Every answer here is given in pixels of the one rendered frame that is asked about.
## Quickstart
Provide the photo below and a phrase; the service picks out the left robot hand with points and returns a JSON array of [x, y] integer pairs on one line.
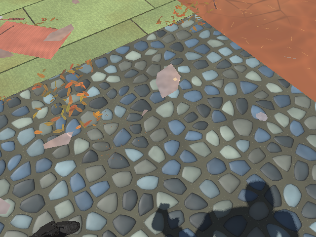
[[57, 229]]

